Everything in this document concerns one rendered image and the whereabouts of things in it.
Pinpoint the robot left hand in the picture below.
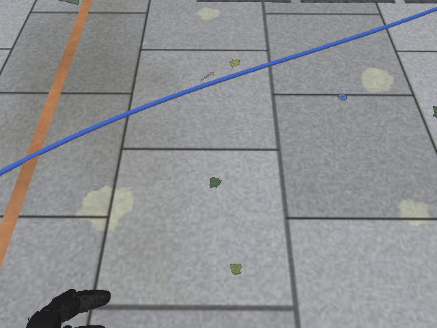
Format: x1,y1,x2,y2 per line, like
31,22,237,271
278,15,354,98
26,289,111,328

